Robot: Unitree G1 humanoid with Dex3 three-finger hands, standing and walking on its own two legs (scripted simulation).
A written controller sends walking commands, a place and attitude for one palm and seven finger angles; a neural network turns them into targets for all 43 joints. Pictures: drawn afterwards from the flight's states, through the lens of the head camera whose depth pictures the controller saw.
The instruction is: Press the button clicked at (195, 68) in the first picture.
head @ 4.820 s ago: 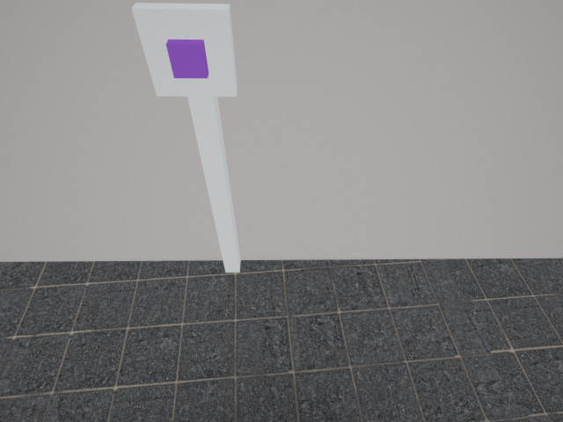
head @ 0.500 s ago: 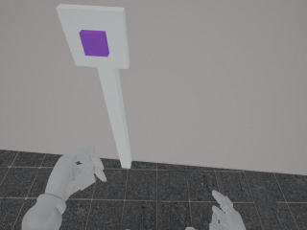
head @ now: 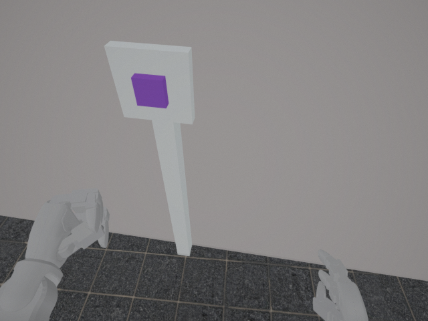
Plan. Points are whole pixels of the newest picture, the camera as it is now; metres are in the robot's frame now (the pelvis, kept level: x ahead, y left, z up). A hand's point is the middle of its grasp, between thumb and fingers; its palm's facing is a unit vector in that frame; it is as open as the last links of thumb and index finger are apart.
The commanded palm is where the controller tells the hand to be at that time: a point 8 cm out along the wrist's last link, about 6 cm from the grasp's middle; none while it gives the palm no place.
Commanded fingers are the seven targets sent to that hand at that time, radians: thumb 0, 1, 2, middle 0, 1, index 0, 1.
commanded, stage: raise the hand and make a fist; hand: left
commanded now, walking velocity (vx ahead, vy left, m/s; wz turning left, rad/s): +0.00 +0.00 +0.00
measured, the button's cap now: (151, 90) +0.54 +0.20 +0.17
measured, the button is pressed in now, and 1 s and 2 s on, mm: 0 0 0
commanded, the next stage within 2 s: aim a knuckle at the button in 0.72 s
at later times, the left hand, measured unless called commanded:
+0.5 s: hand (99, 207) +0.23 +0.20 +0.16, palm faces -0.04 -1.00 -0.07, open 3.1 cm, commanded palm +0.20 +0.25 +0.17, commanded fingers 0.00 0.90 0.90 -1.30 -1.50 -1.30 -1.50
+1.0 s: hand (93, 202) +0.24 +0.21 +0.17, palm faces +0.03 -1.00 -0.06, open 3.1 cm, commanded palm +0.22 +0.25 +0.17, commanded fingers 0.00 0.90 0.90 -1.30 -1.50 -1.30 -1.50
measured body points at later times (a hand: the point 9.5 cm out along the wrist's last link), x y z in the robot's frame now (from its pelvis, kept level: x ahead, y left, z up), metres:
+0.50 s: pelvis -0.01 -0.01 +0.02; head -0.04 -0.03 +0.46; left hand +0.23 +0.25 +0.17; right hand +0.18 -0.23 -0.04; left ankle -0.03 +0.11 -0.71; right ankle +0.01 -0.13 -0.71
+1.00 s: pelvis -0.02 -0.01 +0.02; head -0.05 -0.03 +0.47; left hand +0.23 +0.26 +0.17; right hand +0.17 -0.23 -0.04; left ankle -0.03 +0.11 -0.71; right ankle +0.01 -0.13 -0.71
